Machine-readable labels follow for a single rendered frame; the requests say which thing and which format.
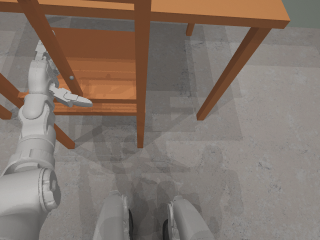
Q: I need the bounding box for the robot left thigh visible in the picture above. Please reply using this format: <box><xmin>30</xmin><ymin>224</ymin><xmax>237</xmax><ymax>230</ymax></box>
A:
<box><xmin>92</xmin><ymin>194</ymin><xmax>129</xmax><ymax>240</ymax></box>

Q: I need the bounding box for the left robot forearm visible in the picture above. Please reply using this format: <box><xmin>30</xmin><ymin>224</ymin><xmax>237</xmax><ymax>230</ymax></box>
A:
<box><xmin>0</xmin><ymin>93</ymin><xmax>56</xmax><ymax>178</ymax></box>

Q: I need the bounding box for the chair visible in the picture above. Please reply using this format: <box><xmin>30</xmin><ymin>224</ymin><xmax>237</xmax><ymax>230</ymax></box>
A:
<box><xmin>0</xmin><ymin>0</ymin><xmax>152</xmax><ymax>149</ymax></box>

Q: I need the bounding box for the robot thigh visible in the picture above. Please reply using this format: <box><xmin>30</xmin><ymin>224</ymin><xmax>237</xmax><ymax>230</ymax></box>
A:
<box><xmin>92</xmin><ymin>194</ymin><xmax>129</xmax><ymax>240</ymax></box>
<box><xmin>167</xmin><ymin>199</ymin><xmax>216</xmax><ymax>240</ymax></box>

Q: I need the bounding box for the robot right thigh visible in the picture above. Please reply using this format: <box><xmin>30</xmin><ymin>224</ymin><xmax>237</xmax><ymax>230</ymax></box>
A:
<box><xmin>167</xmin><ymin>199</ymin><xmax>216</xmax><ymax>240</ymax></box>

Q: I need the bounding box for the table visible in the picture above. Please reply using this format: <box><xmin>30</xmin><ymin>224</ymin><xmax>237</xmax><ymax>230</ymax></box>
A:
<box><xmin>0</xmin><ymin>0</ymin><xmax>291</xmax><ymax>121</ymax></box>

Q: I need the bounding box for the left robot hand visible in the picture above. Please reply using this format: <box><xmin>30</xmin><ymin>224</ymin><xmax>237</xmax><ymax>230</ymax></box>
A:
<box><xmin>28</xmin><ymin>31</ymin><xmax>93</xmax><ymax>108</ymax></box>

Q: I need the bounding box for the robot left upper arm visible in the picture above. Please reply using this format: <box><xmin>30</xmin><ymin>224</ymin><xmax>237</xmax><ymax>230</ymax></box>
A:
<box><xmin>0</xmin><ymin>167</ymin><xmax>61</xmax><ymax>240</ymax></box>

